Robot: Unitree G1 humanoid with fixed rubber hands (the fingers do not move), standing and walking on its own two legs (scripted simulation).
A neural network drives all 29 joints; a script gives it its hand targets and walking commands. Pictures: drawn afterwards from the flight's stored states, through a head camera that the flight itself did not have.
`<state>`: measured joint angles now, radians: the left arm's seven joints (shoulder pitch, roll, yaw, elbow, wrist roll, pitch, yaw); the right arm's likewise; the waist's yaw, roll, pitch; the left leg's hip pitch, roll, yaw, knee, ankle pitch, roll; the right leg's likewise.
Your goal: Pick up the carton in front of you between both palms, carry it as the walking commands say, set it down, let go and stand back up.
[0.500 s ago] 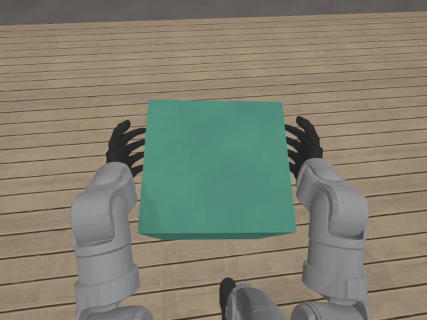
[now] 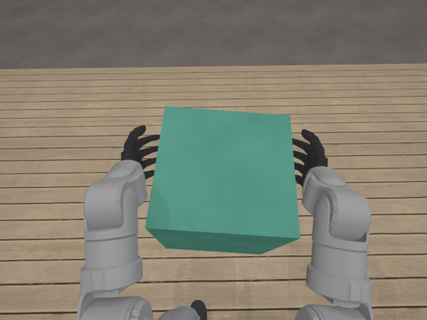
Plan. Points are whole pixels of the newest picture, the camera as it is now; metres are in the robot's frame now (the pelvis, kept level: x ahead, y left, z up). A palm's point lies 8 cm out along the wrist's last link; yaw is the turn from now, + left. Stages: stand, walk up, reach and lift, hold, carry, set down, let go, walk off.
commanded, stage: carry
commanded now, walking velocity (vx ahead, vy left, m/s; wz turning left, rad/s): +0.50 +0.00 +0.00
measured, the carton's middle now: (219, 191) +0.35 +0.02 +0.03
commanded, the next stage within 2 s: none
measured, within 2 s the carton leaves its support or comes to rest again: neither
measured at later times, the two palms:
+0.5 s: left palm (168, 75) +0.64 +0.16 +0.09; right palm (290, 77) +0.64 -0.14 +0.09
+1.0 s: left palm (179, 26) +0.95 +0.17 +0.07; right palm (271, 29) +0.95 -0.13 +0.06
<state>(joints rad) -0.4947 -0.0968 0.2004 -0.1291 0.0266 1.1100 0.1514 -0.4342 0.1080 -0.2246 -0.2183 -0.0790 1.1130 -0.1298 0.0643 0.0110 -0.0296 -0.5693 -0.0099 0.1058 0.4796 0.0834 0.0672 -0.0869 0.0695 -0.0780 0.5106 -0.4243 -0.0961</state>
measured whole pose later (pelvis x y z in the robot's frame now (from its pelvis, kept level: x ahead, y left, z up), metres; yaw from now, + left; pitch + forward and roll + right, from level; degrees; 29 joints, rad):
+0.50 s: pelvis +0.31 +0.01 -0.02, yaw +1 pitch +6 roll +0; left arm -0.42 -0.10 0.22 -0.21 0.06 1.11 0.14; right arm -0.46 0.10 -0.18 -0.14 -0.02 1.07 -0.15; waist -0.06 -0.01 -0.04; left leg -0.09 -0.08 0.08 0.47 -0.40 0.10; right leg -0.61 0.00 -0.09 0.53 0.06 -0.07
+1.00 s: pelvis +0.62 +0.01 -0.05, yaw +0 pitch +6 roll +0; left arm -0.49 -0.10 0.19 -0.10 0.03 1.09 0.16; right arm -0.42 0.10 -0.22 -0.20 -0.07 1.11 -0.14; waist 0.07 0.01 -0.05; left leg -0.63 0.02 0.07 0.58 0.04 0.05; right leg -0.12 0.08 -0.06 0.49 -0.38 -0.11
